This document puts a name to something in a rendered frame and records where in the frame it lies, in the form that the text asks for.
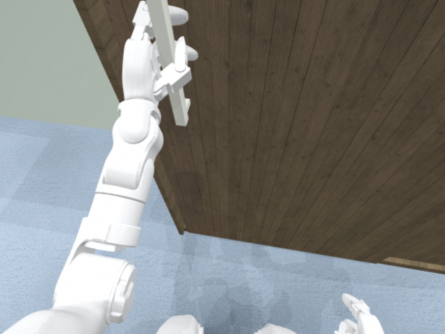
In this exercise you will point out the robot left hand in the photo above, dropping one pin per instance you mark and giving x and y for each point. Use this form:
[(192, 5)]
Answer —
[(141, 60)]

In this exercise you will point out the robot left thigh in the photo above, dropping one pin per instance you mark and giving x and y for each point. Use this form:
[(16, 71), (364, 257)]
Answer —
[(181, 324)]

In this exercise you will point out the robot left upper arm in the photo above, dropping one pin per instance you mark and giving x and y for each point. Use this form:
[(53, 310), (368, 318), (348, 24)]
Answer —
[(96, 291)]

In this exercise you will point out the robot right hand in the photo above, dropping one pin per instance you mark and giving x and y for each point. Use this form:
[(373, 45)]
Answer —
[(366, 322)]

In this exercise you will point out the robot left forearm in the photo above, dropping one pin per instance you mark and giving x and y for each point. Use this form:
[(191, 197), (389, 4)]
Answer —
[(124, 184)]

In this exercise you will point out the handle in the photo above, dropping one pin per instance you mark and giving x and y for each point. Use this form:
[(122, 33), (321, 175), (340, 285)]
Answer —
[(162, 27)]

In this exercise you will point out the wardrobe door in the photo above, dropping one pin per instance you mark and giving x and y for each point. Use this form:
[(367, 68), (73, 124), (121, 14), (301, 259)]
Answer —
[(314, 125), (429, 250)]

